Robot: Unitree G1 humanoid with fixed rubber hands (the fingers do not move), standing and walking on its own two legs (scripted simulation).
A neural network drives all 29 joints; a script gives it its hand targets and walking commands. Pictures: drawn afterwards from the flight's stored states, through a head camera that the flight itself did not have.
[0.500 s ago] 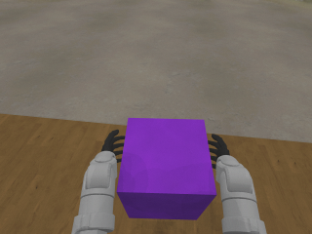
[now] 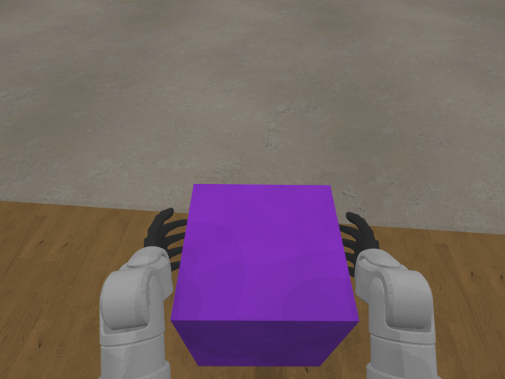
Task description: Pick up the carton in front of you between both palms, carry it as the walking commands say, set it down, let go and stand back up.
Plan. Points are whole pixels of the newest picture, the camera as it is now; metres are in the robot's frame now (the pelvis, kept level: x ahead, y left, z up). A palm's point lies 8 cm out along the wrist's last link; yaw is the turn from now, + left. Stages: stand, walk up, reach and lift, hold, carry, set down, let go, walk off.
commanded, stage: carry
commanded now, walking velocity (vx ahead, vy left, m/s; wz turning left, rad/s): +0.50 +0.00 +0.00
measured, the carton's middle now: (260, 280) +0.27 +0.01 +0.01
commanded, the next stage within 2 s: none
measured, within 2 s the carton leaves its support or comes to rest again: neither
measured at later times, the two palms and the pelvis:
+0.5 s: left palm (198, 135) +0.57 +0.14 +0.08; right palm (334, 130) +0.60 -0.15 +0.07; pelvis +0.32 -0.04 +0.01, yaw +5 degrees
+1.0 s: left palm (210, 55) +0.90 +0.15 +0.11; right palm (316, 58) +0.90 -0.15 +0.10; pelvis +0.55 +0.00 -0.01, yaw +2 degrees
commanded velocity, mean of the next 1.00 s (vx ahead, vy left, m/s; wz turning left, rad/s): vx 0.22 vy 0.00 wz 0.00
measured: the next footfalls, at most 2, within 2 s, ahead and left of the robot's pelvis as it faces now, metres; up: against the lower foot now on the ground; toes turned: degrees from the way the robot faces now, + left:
right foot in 0.20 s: +0.30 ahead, -0.10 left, +0.00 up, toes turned -8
left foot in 0.66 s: +0.61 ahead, +0.09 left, +0.00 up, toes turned +14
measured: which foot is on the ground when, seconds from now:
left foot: down 0.00-0.20, up 0.22-0.64, down 0.66-1.00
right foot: up 0.00-0.18, down 0.20-0.68, up 0.70-0.88, down 0.90-1.00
